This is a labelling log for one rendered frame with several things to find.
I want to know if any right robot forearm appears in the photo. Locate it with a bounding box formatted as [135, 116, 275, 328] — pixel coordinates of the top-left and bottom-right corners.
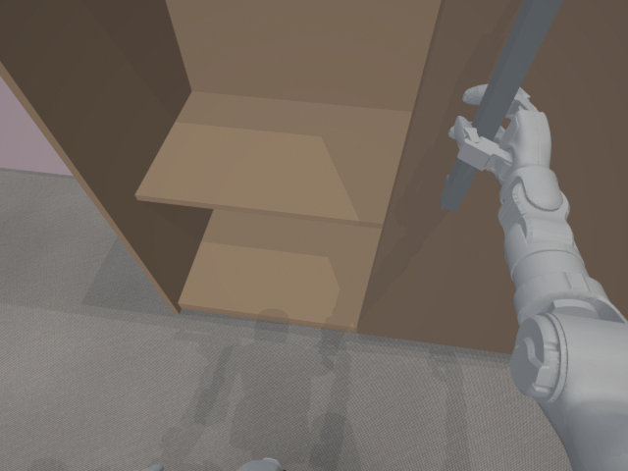
[498, 166, 628, 326]

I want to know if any right robot hand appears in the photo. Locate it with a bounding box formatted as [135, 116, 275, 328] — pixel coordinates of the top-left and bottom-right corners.
[448, 84, 551, 187]

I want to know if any robot right upper arm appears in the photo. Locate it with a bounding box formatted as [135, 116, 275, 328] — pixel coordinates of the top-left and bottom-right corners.
[510, 312, 628, 471]

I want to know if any wardrobe door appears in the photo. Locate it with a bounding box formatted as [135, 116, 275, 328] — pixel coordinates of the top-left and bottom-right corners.
[357, 0, 628, 354]

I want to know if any handle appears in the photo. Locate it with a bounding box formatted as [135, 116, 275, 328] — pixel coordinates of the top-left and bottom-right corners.
[441, 0, 563, 211]

